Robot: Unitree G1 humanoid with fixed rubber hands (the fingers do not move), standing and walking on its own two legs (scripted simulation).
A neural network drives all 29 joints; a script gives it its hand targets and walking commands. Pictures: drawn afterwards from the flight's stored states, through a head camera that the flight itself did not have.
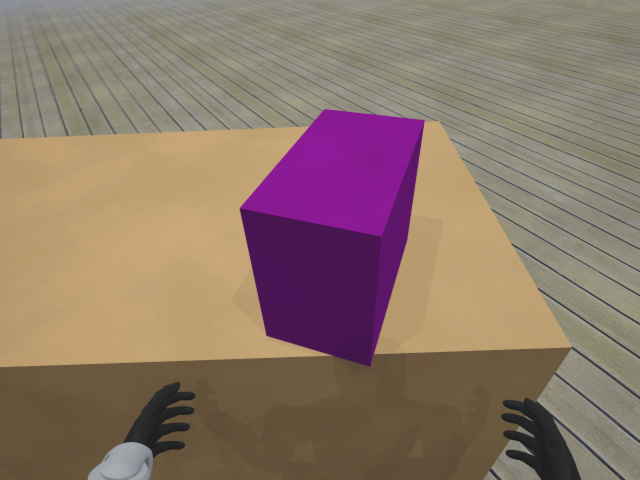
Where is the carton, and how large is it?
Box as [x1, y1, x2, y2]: [240, 109, 424, 366]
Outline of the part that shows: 324,109 240,207 240,212 266,335 369,366 407,237 424,120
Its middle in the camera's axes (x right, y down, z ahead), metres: +0.04 -0.01 +0.61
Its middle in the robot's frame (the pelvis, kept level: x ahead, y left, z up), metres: +0.46 -0.01 +0.09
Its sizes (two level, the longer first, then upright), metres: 0.295 0.167 0.249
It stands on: a pedestal, 0.73 m high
